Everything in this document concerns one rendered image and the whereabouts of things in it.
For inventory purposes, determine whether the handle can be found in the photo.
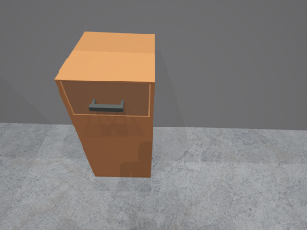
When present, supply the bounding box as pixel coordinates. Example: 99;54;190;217
89;99;124;112

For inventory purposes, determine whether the cabinet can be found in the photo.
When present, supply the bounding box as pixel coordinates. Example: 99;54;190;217
54;31;155;178

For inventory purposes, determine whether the drawer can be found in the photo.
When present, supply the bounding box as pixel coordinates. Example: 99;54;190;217
61;81;150;116

